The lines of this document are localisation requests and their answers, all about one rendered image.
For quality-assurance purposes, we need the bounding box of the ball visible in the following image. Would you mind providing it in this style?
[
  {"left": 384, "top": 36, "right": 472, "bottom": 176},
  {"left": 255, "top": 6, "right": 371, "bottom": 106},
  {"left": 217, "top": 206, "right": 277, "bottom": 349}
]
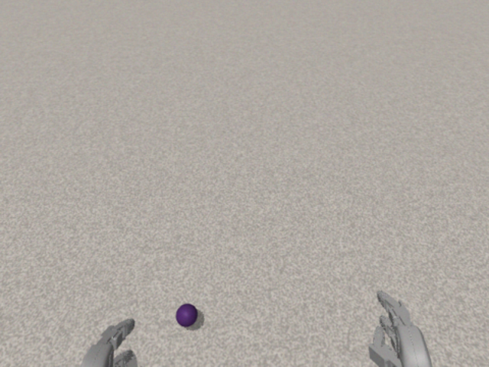
[{"left": 176, "top": 304, "right": 198, "bottom": 327}]

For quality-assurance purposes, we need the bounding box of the left robot hand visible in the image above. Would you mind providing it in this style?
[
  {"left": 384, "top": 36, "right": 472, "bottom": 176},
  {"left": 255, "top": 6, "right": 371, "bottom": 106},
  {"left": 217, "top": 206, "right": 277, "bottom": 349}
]
[{"left": 80, "top": 319, "right": 142, "bottom": 367}]

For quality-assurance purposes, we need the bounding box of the right robot hand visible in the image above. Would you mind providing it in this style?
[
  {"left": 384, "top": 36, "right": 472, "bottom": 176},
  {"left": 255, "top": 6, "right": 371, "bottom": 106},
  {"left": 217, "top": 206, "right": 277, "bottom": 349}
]
[{"left": 368, "top": 291, "right": 432, "bottom": 367}]

